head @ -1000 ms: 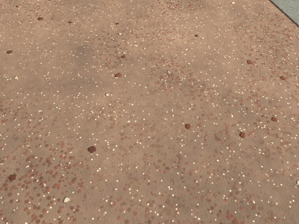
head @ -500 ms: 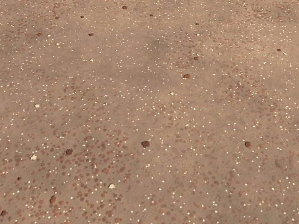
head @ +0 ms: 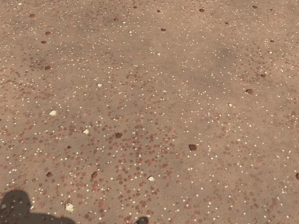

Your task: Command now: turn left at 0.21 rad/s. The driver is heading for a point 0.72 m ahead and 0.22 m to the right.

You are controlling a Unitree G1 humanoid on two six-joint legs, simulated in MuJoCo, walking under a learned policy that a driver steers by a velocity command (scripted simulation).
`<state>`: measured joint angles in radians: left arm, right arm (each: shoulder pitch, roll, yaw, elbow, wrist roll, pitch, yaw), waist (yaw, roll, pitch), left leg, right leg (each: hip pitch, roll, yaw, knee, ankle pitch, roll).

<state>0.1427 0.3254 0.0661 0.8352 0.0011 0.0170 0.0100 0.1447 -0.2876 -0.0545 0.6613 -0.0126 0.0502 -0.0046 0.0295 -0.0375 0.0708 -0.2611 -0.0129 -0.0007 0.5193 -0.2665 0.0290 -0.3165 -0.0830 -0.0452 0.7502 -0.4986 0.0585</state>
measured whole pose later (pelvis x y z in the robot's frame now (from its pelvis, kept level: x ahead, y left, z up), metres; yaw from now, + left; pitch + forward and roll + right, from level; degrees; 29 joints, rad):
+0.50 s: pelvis +0.03 +0.01 +0.00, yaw +1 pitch -1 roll +0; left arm 0.27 0.27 0.05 0.94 -0.02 -0.02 0.02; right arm 0.20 -0.27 -0.05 0.86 0.02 -0.03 0.00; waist 0.00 0.00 0.00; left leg -0.23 -0.03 0.03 0.59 -0.42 0.07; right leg -0.17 -0.04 0.01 0.53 -0.35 0.01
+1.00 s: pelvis +0.24 -0.04 -0.03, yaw -12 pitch +1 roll +0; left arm -0.02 0.26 0.05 0.71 -0.03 -0.05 -0.06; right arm 0.41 -0.26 -0.05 0.95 0.00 -0.05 -0.03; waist -0.05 -0.01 0.06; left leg 0.10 0.07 0.19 0.60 -0.49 -0.03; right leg -0.53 0.04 -0.07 0.61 -0.10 -0.12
